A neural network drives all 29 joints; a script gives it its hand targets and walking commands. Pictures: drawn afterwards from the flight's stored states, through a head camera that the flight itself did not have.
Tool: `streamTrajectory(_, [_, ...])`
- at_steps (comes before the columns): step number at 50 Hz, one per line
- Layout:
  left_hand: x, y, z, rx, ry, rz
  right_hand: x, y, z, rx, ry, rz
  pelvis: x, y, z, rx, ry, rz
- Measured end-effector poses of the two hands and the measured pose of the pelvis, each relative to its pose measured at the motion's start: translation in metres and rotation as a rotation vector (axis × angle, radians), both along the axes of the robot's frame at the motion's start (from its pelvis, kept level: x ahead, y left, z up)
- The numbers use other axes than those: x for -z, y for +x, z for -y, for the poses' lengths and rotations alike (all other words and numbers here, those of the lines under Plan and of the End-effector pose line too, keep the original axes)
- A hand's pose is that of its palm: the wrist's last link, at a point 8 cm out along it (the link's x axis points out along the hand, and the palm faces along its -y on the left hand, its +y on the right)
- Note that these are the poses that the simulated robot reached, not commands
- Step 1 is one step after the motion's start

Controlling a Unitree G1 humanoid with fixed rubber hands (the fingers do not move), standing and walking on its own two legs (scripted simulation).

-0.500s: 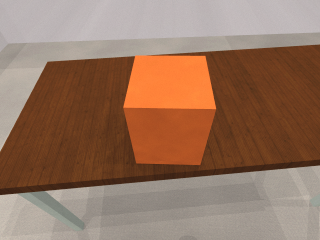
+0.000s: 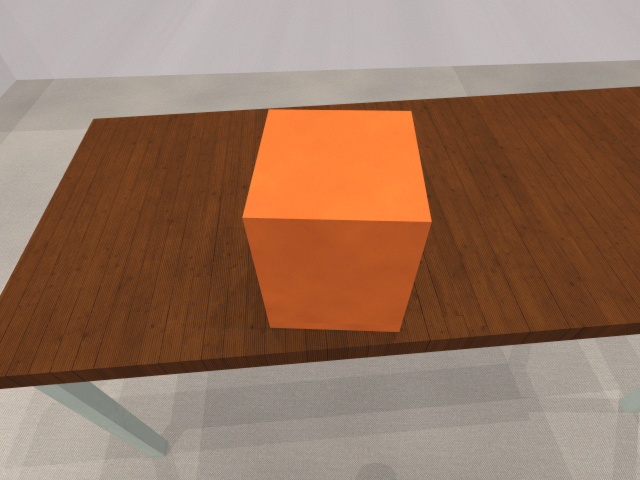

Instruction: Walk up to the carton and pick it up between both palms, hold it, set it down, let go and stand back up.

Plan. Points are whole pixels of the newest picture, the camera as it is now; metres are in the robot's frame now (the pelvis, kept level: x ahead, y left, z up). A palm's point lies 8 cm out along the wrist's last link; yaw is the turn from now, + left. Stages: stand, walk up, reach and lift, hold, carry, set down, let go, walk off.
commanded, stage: stand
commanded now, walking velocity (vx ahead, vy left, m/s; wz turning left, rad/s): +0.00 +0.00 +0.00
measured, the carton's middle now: (336, 225) +0.44 +0.02 +0.05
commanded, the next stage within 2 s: none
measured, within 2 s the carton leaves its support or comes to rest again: neither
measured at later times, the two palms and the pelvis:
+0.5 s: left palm out of the picture +0.01 +0.24 -0.14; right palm out of the picture +0.03 -0.25 -0.13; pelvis +0.01 +0.00 +0.00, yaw +0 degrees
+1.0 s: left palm out of the picture +0.00 +0.23 -0.14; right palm out of the picture +0.02 -0.24 -0.14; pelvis +0.01 +0.00 +0.00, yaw +1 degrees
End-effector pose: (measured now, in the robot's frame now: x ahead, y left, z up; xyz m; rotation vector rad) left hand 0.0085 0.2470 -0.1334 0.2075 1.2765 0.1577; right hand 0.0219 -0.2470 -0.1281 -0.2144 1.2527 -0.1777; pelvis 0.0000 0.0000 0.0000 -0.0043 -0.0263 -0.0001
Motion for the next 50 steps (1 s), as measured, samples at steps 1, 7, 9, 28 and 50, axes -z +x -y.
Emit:
streamTrajectory(1, [0.0, 0.0, 0.0, -0.002, -0.001, -0.002, 0.0, 0.0, 0.0, -0.001, 0.0, -0.002, 0.0, 0.0, 0.0, 0.0, 0.0, 0.0])
streamTrajectory(7, [0.0, 0.0, 0.003, -0.01, -0.001, -0.009, 0.002, 0.004, -0.001, 0.001, 0.005, -0.004, 0.0, 0.003, 0.001, -0.003, 0.0, -0.001])
streamTrajectory(9, [0.0, -0.001, 0.003, -0.014, -0.001, -0.012, 0.002, 0.004, -0.001, 0.0, 0.007, -0.006, 0.0, 0.004, 0.001, -0.003, 0.0, 0.0])
streamTrajectory(28, [0.003, -0.002, 0.009, -0.035, -0.009, -0.042, 0.004, 0.005, -0.002, 0.003, 0.007, -0.034, -0.001, 0.011, 0.004, -0.008, 0.0, -0.003])
streamTrajectory(50, [0.004, -0.012, 0.014, -0.06, -0.013, -0.066, 0.008, 0.001, -0.007, -0.001, 0.02, -0.057, -0.001, 0.009, 0.005, -0.017, 0.001, 0.003])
